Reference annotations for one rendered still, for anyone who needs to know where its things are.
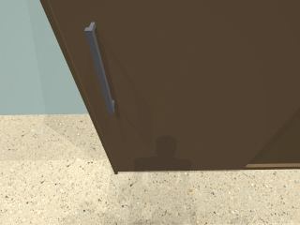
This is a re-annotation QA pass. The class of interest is wardrobe door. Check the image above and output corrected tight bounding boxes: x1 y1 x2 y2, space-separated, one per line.
49 0 300 172
249 107 300 164

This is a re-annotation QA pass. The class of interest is handle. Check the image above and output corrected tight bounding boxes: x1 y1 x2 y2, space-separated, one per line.
84 22 114 114

